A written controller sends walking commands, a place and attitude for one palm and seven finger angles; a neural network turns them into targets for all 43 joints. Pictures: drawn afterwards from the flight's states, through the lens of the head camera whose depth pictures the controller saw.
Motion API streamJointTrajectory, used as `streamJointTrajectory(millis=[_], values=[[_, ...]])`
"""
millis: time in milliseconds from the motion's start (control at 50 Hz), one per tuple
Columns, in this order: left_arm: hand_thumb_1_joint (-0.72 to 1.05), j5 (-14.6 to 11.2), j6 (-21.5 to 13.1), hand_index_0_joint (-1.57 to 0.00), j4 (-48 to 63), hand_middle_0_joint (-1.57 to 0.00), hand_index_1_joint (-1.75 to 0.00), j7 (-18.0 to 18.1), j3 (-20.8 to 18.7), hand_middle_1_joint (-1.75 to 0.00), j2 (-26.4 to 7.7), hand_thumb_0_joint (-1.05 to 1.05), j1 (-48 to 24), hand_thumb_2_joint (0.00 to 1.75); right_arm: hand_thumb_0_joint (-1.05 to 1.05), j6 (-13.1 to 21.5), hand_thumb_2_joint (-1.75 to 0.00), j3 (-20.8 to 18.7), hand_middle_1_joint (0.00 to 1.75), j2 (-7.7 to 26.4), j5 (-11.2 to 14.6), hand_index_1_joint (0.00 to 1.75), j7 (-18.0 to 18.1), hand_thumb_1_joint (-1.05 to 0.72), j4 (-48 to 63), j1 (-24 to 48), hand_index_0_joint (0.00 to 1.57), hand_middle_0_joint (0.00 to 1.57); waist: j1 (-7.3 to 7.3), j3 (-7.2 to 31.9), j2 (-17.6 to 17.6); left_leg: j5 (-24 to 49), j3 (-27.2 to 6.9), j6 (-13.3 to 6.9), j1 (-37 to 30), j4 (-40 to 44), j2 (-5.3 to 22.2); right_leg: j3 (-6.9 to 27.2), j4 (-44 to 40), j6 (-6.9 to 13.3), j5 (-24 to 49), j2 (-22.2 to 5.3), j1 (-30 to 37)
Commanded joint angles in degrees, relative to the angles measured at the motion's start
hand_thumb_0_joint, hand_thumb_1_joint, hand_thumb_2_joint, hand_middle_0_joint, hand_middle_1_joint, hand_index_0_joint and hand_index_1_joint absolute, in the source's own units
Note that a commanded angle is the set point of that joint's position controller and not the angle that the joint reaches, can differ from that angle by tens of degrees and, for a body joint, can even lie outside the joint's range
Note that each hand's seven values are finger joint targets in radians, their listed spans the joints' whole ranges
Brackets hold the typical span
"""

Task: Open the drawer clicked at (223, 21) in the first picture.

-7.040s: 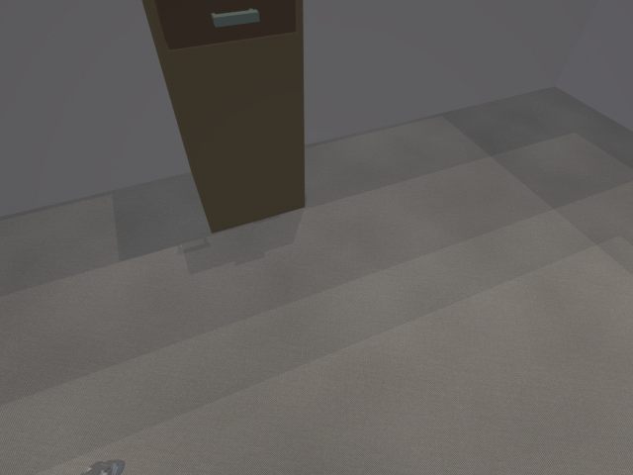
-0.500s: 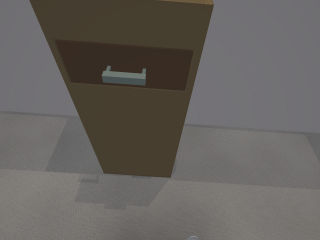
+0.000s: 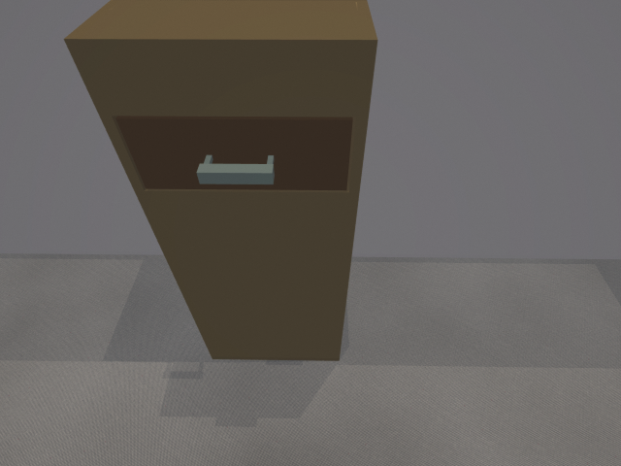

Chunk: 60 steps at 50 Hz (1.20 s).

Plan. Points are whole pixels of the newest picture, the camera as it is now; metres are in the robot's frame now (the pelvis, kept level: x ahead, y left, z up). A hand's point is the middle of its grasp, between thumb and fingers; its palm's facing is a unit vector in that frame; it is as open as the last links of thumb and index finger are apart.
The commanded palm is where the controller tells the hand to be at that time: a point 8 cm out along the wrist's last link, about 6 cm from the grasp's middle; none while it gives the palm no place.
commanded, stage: come to a stop and stand still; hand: left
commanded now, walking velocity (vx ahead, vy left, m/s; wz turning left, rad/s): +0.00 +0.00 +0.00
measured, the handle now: (238, 166) +0.56 +0.16 +0.08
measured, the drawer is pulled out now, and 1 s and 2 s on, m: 0.00 0.00 0.00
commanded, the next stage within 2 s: look again from close up in 0.36 s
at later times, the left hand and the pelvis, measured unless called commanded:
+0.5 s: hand out of the picture -0.02 +0.13 -0.18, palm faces +0.03 -0.99 -0.16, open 7.4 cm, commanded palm none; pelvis +0.00 -0.02 +0.00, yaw +1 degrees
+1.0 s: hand out of the picture +0.03 +0.21 -0.17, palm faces +0.04 -0.97 -0.24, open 7.4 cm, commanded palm none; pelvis -0.02 +0.00 +0.00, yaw +1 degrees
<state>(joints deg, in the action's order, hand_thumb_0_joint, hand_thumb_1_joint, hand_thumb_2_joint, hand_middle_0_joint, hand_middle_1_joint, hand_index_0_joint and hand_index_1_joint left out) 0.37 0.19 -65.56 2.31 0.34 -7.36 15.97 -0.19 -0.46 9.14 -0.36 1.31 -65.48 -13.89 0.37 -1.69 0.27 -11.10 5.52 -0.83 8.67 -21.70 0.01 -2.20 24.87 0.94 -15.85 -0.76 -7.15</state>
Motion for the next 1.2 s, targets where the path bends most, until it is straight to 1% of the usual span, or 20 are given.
streamJointTrajectory(millis=[0, 80, 200, 300, 420, 440, 460, 480, 500, 540, 560, 600, 640, 680, 740, 780, 860, 1080, 1140, 1180], values=[[0.9, -0.1, -0.6, -0.2, 1.7, -0.2, -0.3, 0.2, -0.9, -0.3, -6.6, 0.0, 2.6, 0.9, 0.0, 0.4, -0.9, -0.5, 0.3, 3.8, -0.1, 0.3, 0.3, -0.9, 0.5, -3.6, 0.2, 0.2, 0.06, -5.3, -0.9, -0.4, -6.2, 0.1, -0.3, 4.1, 5.5, 6.6, -8.8, 0.5, -0.3, -6.2, -8.1], [0.9, -0.1, -0.6, -0.2, 1.5, -0.2, -0.3, 0.2, -1.0, -0.3, -5.9, 0.0, 3.7, 0.9, 0.0, 0.3, -0.9, -0.4, 0.3, 3.0, -0.2, 0.3, 0.4, -0.9, -0.1, -5.0, 0.2, 0.2, -0.09, -5.3, -0.3, -0.9, -6.1, 0.1, 0.3, 3.8, 5.4, 6.8, -9.4, 0.7, -1.8, -6.0, -8.5], [0.9, -0.3, -1.0, -0.2, 1.5, -0.2, -0.3, 0.2, -1.0, -0.3, -5.2, 0.0, 4.6, 0.9, 0.0, 0.7, -0.9, -0.3, 0.3, 2.1, -0.2, 0.3, 0.6, -0.9, -0.9, -7.2, 0.2, 0.2, -0.06, -3.7, -0.9, 1.7, -6.1, 0.2, 0.5, 3.0, 5.6, 6.4, -8.7, 0.9, 1.0, -5.8, -6.8], [0.9, -0.3, -1.0, -0.2, 1.2, -0.2, -0.3, 0.2, -1.0, -0.3, -4.4, 0.0, 5.5, 0.9, 0.0, 0.6, -0.9, -0.4, 0.3, 1.6, -0.2, 0.3, 0.7, -0.9, -1.2, -7.9, 0.2, 0.2, -0.15, -4.9, -0.8, 1.3, -6.0, 0.2, 0.6, 2.6, 5.5, 6.3, -9.1, 1.0, -0.4, -5.8, -8.2], [0.9, -0.3, -1.2, -0.2, 1.0, -0.2, -0.3, 0.3, -1.0, -0.3, -4.0, 0.0, 6.0, 0.9, 0.0, 0.9, -0.9, -0.3, 0.3, 1.2, -0.1, 0.3, 0.9, -0.9, -1.4, -8.5, 0.2, 0.2, -0.13, -3.6, -1.0, 3.4, -6.0, 0.2, 0.5, 2.3, 5.9, 5.7, -8.1, 1.1, 3.4, -5.6, -6.4], [0.9, 1.1, -2.7, -0.2, 6.2, -0.2, -0.3, 0.3, -0.4, -0.3, -14.4, 0.0, 4.1, 0.9, 0.0, 0.9, -0.9, -1.2, 0.3, 8.5, -0.8, 0.3, -0.2, -0.9, 6.4, -4.6, 0.2, 0.2, 1.27, -8.7, -1.3, 2.6, -8.4, 0.6, 3.2, -1.0, 4.0, 5.4, -7.5, 1.4, 3.0, -4.5, -9.3], [0.9, 0.6, -3.1, -0.2, 6.0, -0.2, -0.3, 0.5, -1.8, -0.3, -10.1, 0.0, 4.0, 0.9, 0.0, 2.3, -0.9, -1.7, 0.3, 7.2, -1.3, 0.3, 0.4, -0.9, 7.1, -4.6, 0.2, 0.2, 0.44, 1.2, 5.1, 5.4, -7.4, -0.2, 2.3, -4.4, 5.7, 6.7, -3.3, 2.3, 5.2, -6.7, -6.3], [0.9, 0.5, -3.5, -0.2, 6.5, -0.2, -0.3, 0.5, -1.6, -0.3, -10.3, 0.0, 4.8, 0.9, 0.0, 2.6, -0.9, -1.6, 0.3, 5.9, -1.1, 0.3, 0.8, -0.9, 7.4, -5.5, 0.2, 0.2, 0.41, 7.0, 4.3, 7.9, -7.8, -0.6, 1.8, -6.9, 5.0, 7.5, -2.6, 3.0, 12.3, -7.1, -2.6], [0.9, 0.5, -3.5, -0.2, 6.6, -0.2, -0.3, 0.5, -2.0, -0.3, -9.4, 0.0, 5.2, 0.9, 0.0, 2.5, -0.9, -1.7, 0.3, 5.3, -1.0, 0.3, 1.0, -0.9, 7.8, -6.1, 0.2, 0.2, 0.52, 7.5, 1.1, 5.7, -6.7, -0.4, 3.4, -7.7, 4.5, 8.4, -2.7, 3.4, 15.2, -8.2, -1.6], [0.9, 0.6, -3.1, -0.2, 7.2, -0.2, -0.3, 0.6, -1.7, -0.3, -8.6, 0.0, 5.8, 0.9, 0.0, 1.8, -0.9, -1.3, 0.3, 4.0, -1.0, 0.3, 0.7, -0.9, 8.5, -6.7, 0.2, 0.2, 0.54, 3.8, -5.7, 1.9, -5.4, -0.4, 6.4, -8.1, 3.3, 8.8, -2.8, 3.6, 19.0, -9.0, -2.0], [0.9, 0.6, -3.0, -0.2, 7.5, -0.2, -0.3, 0.6, -2.0, -0.3, -8.9, 0.0, 5.4, 0.9, 0.0, 1.7, -0.9, -1.6, 0.3, 4.6, -0.9, 0.3, 0.7, -0.9, 8.6, -6.3, 0.2, 0.2, 0.65, 1.4, -6.6, 1.6, -5.2, -0.5, 6.9, -8.0, 3.3, 8.1, -2.5, 3.5, 19.9, -8.9, -3.1], [0.9, 0.6, -2.7, -0.2, 8.6, -0.2, -0.3, 0.6, -2.3, -0.3, -10.0, 0.0, 4.9, 0.9, 0.0, 1.6, -0.9, -2.0, 0.3, 6.2, -0.7, 0.3, 0.8, -0.9, 9.1, -5.4, 0.2, 0.2, 0.52, 0.1, -3.5, 5.3, -5.4, -0.9, 5.9, -6.8, 4.1, 6.6, -0.7, 3.4, 23.1, -7.6, -3.5], [0.9, 0.6, -2.4, -0.2, 9.3, -0.2, -0.3, 0.7, -2.0, -0.3, -9.5, 0.0, 5.4, 0.9, 0.0, 1.6, -0.9, -1.7, 0.3, 6.4, -0.7, 0.3, 0.7, -0.9, 9.4, -4.7, 0.2, 0.2, 0.06, 1.3, -0.7, 11.7, -5.7, -1.3, 3.4, -6.5, 5.1, 5.3, 1.0, 2.7, 24.0, -6.1, -3.2], [0.9, 0.5, -1.9, -0.2, 10.1, -0.2, -0.3, 0.6, -2.1, -0.3, -10.6, 0.0, 4.9, 0.9, 0.0, 1.4, -0.9, -1.9, 0.3, 7.9, -0.7, 0.3, 0.7, -0.9, 9.9, -3.3, 0.2, 0.2, -0.09, -0.7, -0.6, 11.5, -6.2, -1.4, 4.2, -6.1, 5.6, 4.9, 0.8, 2.2, 20.1, -5.7, -4.5], [0.9, 0.6, -1.6, -0.2, 11.1, -0.2, -0.3, 0.4, -1.9, -0.3, -11.1, 0.0, 3.6, 0.9, 0.0, 1.4, -0.9, -1.8, 0.3, 8.9, -0.8, 0.3, 0.5, -0.9, 10.5, -1.4, 0.2, 0.2, -0.35, -1.1, -0.1, 11.1, -6.6, -1.6, 3.7, -4.8, 6.0, 4.9, -0.2, 1.8, 15.6, -5.2, -5.0], [0.9, 0.5, -1.5, -0.2, 11.3, -0.2, -0.3, 0.2, -1.7, -0.3, -11.9, 0.0, 2.5, 0.9, 0.0, 1.2, -0.9, -1.7, 0.3, 9.8, -0.8, 0.3, 0.3, -0.9, 10.8, 0.0, 0.2, 0.2, -0.34, -2.5, -1.0, 7.4, -6.8, -1.5, 4.2, -3.6, 5.9, 5.3, -1.6, 1.6, 11.2, -5.4, -6.1], [0.9, 0.5, -1.4, -0.2, 11.4, -0.2, -0.3, -0.2, -1.5, -0.3, -12.8, 0.0, 1.3, 0.9, 0.0, 1.3, -0.9, -1.3, 0.3, 10.7, -0.8, 0.3, -0.1, -0.9, 10.8, 1.7, 0.2, 0.2, -0.5, -2.4, -0.1, 4.0, -7.4, -1.4, 3.9, -1.5, 5.9, 5.7, -3.8, 1.2, 6.1, -5.3, -6.1], [0.9, 0.4, -1.3, -0.2, 8.9, -0.2, -0.3, -0.4, -0.8, -0.3, -11.6, 0.0, 2.3, 0.9, 0.0, 1.3, -0.9, -0.7, 0.3, 10.1, -0.5, 0.3, -0.5, -0.9, 7.8, 0.7, 0.2, 0.2, -0.54, -1.2, 0.4, -0.5, -8.3, -0.9, 3.9, 2.6, 6.1, 5.1, -6.4, 0.3, 3.0, -5.7, -4.5], [0.9, 0.7, -0.7, -0.2, 6.9, -0.2, -0.3, -0.5, -0.4, -0.3, -8.8, 0.0, 4.7, 0.9, 0.0, 0.6, -0.9, -0.7, 0.3, 8.6, -0.8, 0.3, -0.4, -0.9, 5.7, -1.7, 0.2, 0.2, -0.25, -2.0, -0.4, -12.2, -9.4, -1.0, 5.0, 5.0, 6.8, 3.6, -5.9, -0.3, -4.8, -4.4, -5.2], [0.9, 1.1, -0.1, -0.2, 6.5, -0.2, -0.3, -0.7, -0.7, -0.3, -8.2, 0.0, 6.1, 0.9, 0.0, 0.1, -0.9, -1.3, 0.3, 9.6, -0.9, 0.3, -0.3, -0.9, 5.3, -2.5, 0.2, 0.2, -0.36, -4.7, 1.8, -20.9, -11.3, -1.7, 8.0, 7.5, 8.1, 1.9, -3.6, -0.3, -9.2, -3.0, -7.0]])
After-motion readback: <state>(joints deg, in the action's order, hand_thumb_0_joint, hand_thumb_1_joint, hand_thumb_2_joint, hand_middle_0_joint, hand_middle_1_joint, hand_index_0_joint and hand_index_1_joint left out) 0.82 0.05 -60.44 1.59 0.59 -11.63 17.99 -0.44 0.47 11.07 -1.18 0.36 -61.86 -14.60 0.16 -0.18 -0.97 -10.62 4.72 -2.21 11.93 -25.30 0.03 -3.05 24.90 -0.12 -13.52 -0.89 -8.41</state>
